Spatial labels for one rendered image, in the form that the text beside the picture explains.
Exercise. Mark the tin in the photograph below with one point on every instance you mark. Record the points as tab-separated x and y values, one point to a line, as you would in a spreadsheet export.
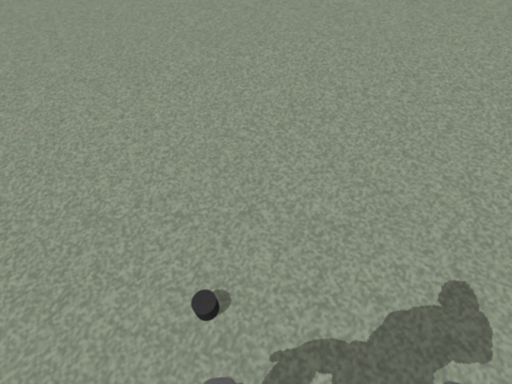
205	305

